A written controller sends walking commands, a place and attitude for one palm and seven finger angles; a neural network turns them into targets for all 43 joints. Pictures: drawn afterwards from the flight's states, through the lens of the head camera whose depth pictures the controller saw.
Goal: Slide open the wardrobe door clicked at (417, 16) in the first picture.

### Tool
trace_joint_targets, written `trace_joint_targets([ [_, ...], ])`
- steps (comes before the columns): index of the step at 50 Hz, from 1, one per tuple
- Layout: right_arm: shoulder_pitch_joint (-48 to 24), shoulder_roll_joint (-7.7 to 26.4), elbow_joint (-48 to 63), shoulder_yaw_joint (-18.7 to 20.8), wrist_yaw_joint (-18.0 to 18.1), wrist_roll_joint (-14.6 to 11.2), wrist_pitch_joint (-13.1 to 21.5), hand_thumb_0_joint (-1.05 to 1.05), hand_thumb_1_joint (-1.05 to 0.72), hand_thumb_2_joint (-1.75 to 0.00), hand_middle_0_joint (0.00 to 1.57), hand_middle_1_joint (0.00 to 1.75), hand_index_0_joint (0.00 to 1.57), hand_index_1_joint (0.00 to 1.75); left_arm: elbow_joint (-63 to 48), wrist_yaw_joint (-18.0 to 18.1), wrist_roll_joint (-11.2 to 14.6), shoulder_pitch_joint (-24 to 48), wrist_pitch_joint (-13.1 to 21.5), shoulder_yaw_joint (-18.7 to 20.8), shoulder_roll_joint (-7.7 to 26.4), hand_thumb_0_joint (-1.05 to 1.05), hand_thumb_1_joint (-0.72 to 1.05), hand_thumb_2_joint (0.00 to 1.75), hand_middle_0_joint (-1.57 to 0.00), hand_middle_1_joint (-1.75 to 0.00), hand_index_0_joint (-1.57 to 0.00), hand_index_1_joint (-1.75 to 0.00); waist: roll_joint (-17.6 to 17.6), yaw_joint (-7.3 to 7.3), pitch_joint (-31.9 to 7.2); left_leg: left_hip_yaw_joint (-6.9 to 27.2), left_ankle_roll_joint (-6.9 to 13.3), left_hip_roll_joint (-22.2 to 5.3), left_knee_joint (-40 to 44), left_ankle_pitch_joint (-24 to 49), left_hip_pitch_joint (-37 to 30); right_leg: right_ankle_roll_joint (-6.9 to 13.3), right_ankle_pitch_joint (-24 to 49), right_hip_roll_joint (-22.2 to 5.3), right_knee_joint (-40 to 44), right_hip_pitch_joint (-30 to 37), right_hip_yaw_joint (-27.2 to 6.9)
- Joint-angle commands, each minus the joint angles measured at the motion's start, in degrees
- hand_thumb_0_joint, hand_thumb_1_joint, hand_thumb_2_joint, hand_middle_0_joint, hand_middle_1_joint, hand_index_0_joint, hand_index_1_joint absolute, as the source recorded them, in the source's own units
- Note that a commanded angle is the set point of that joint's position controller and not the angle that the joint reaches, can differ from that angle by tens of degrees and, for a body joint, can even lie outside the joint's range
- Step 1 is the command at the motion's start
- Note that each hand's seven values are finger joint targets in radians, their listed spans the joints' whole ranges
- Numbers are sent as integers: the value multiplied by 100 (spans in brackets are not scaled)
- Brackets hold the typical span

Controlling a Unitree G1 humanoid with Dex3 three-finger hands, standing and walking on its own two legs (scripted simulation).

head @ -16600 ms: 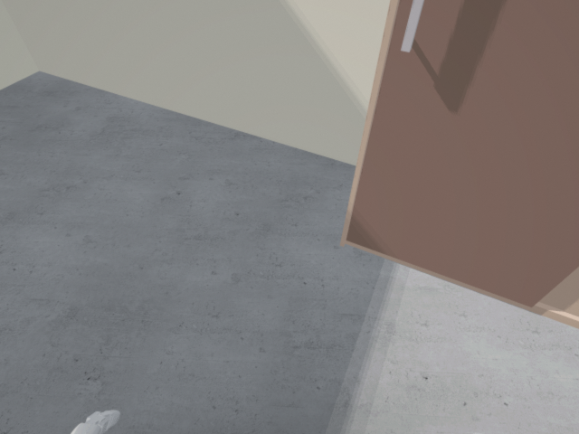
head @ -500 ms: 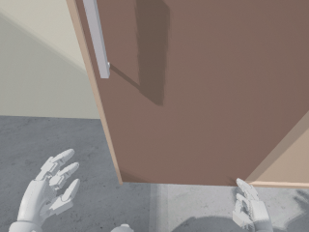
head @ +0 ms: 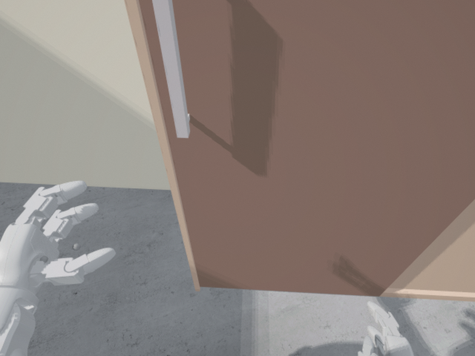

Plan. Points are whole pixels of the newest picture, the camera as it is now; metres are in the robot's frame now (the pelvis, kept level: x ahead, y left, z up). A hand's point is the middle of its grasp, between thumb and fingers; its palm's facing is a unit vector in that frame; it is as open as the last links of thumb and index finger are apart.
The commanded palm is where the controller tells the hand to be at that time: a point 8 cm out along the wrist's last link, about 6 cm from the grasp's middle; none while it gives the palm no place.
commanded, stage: raise the hand with hooked fingers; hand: left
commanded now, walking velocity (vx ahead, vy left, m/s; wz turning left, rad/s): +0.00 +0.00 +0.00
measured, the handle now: (173, 46) +0.49 +0.15 +0.29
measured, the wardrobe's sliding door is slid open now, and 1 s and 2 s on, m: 0.00 0.00 0.00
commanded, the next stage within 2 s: move the hooked fingers beside the handle in 1.20 s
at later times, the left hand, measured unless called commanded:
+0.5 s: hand (0, 199) +0.22 +0.29 +0.23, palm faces +0.14 -0.99 -0.09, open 13.9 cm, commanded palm +0.18 +0.33 +0.24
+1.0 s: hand (17, 165) +0.24 +0.27 +0.26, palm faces +0.07 -0.99 -0.09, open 14.0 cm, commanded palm +0.20 +0.32 +0.28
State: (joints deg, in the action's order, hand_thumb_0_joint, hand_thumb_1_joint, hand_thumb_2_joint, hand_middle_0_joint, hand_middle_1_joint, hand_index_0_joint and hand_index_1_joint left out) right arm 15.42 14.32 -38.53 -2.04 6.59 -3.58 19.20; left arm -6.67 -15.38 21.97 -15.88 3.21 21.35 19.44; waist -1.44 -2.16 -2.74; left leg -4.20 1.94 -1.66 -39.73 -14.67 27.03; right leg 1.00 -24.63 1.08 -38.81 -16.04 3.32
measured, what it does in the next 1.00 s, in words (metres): stands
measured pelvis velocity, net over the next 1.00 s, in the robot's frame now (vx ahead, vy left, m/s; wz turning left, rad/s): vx -0.04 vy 0.00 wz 0.01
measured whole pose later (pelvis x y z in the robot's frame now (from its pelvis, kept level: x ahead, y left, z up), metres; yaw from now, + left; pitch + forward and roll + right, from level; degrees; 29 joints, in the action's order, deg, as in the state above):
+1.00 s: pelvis -0.04 +0.00 +0.02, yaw +1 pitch -7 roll -2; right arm 6.7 16.2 -39.0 -6.0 7.3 -6.2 9.6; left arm -2.9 -20.2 19.5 16.5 -29.9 23.1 31.5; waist -2.9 -4.3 -0.3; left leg 0.3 1.9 0.7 -27.7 -6.2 14.9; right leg 1.6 -16.8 1.9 -27.8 -4.5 3.8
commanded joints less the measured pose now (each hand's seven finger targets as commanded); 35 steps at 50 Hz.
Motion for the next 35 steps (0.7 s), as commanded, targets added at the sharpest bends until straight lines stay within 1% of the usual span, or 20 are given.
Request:
trace_joint_targets([
  [1,-822,763,861,272,57,25,443,0,-90,-90,20,30,20,30,-1556,-43,-116,1170,313,202,1091,0,-17,44,-28,-99,-28,-99,-311,-107,-729,603,-74,3,735,963,-1776,-141,1640,29,840,-629,-154],
  [3,-856,766,876,253,102,15,409,0,-90,-90,20,30,20,30,-1731,-87,-167,1311,98,253,1244,0,-22,42,-28,-102,-28,-102,-474,-165,-911,639,-94,3,915,1022,-2029,-80,1564,71,904,-472,-39],
  [5,-920,788,838,224,147,16,339,0,-90,-90,20,30,20,30,-1643,-52,-168,1294,-163,587,1566,0,-27,40,-28,-105,-28,-105,-423,-280,-934,645,-112,-9,1029,1098,-2080,-44,1592,77,1023,-251,-23],
  [8,-1161,706,871,138,180,-21,243,0,-90,-90,20,30,20,30,-1892,19,-94,1989,-454,603,1509,0,-34,37,-29,-110,-29,-110,-608,-254,-883,753,-188,-33,1315,953,-2334,-14,1406,103,1180,-188,92],
  [10,-1211,725,827,102,187,-21,185,0,-90,-90,20,30,20,30,-1865,73,-66,2221,-627,737,1642,0,-38,35,-29,-112,-29,-112,-571,-293,-980,830,-209,-53,1419,913,-2473,10,1367,131,1277,-22,111],
  [12,-1342,678,852,46,182,-35,156,0,-90,-90,20,30,20,30,-2022,70,-47,2621,-784,590,1550,0,-43,33,-29,-115,-29,-115,-765,-261,-993,931,-269,-79,1592,813,-2695,17,1333,135,1335,-25,144],
  [14,-1395,694,817,7,185,-59,84,0,-90,-90,20,30,20,30,-1737,-10,-21,2749,-1037,544,1543,0,-48,31,-30,-118,-30,-118,-663,-262,-862,972,-285,-75,1715,728,-2716,19,1325,148,1444,32,146],
  [15,-1424,717,789,8,188,-72,41,0,-90,-90,20,30,20,30,-1550,-61,-47,2738,-1181,599,1635,0,-50,30,-30,-120,-30,-120,-558,-297,-864,887,-237,-55,1694,790,-2719,37,1379,141,1550,145,86],
  [17,-1534,680,809,-54,194,-113,-68,0,-90,-90,20,30,20,30,-1398,-190,-68,3117,-1519,445,1635,0,-50,30,-30,-120,-30,-120,-537,-271,-631,916,-235,-38,1879,499,-2681,21,1235,132,1653,91,78],
  [19,-1640,695,810,-99,212,-150,-212,0,-90,-90,20,30,20,30,-1100,-268,-125,3482,-1853,404,1739,0,-50,30,-30,-120,-30,-120,-360,-247,-364,989,-218,-26,2085,-36,-2542,3,953,135,1760,49,76],
  [22,-1854,674,842,-154,257,-172,-364,0,-90,-90,20,30,20,30,-922,-309,-154,4169,-2228,549,2077,0,-50,30,-30,-120,-30,-120,-360,-256,-341,955,-167,45,2197,-380,-2563,14,703,94,1939,84,-6],
  [24,-2006,677,886,-190,270,-172,-428,0,-90,-90,20,30,20,30,-1067,-314,-185,4692,-2307,630,2292,0,-50,30,-30,-120,-30,-120,-358,-243,-509,997,-156,64,2271,-591,-2695,20,549,88,1988,124,-15],
  [25,-2063,679,879,-207,274,-169,-450,0,-90,-90,20,30,20,30,-1098,-292,-205,4842,-2322,728,2484,0,-50,30,-30,-120,-30,-120,-474,-274,-563,965,-153,72,2241,-600,-2722,49,504,70,2026,176,-66],
  [26,-2146,657,930,-227,269,-170,-460,0,-90,-90,20,30,20,30,-1267,-280,-212,5143,-2326,737,2548,0,-50,30,-30,-120,-30,-120,-638,-279,-715,960,-152,94,2268,-617,-2817,57,442,49,2036,195,-72],
  [28,-2191,650,928,-254,272,-171,-500,0,-90,-90,20,30,20,30,-1162,-298,-191,5329,-2346,779,2609,0,-50,30,-30,-120,-30,-120,-720,-273,-767,970,-156,121,2274,-689,-2879,74,363,45,2064,221,-72],
  [29,-2210,657,916,-262,268,-172,-518,0,-90,-90,20,30,20,30,-1019,-316,-180,5356,-2380,823,2657,0,-50,30,-30,-120,-30,-120,-686,-285,-727,967,-150,128,2265,-675,-2848,85,331,45,2081,242,-71],
  [30,-2228,693,886,-252,265,-173,-539,0,-90,-90,20,30,20,30,-859,-345,-175,5302,-2437,927,2827,0,-50,30,-30,-120,-30,-120,-630,-321,-692,902,-128,150,2174,-562,-2740,107,288,3,2171,307,-164],
  [32,-2241,679,859,-267,250,-205,-577,0,-90,-90,20,30,20,30,-536,-440,-215,5521,-2615,771,2774,0,-50,30,-30,-120,-30,-120,-608,-276,-554,845,-112,172,2161,-528,-2686,77,172,-2,2204,216,-164],
  [33,-2245,717,843,-259,240,-217,-587,0,-90,-90,20,30,20,30,-333,-478,-210,5553,-2716,783,2814,0,-50,30,-30,-120,-30,-120,-447,-279,-438,860,-113,186,2138,-540,-2554,73,85,-19,2233,180,-186],
  [35,-2274,796,796,-219,197,-246,-633,0,-90,-90,20,30,20,30,116,-552,-268,5658,-2944,793,2940,0,-50,30,-30,-120,-30,-120,-369,-290,-282,823,-116,185,2021,-438,-2344,103,-79,-86,2315,161,-339],
])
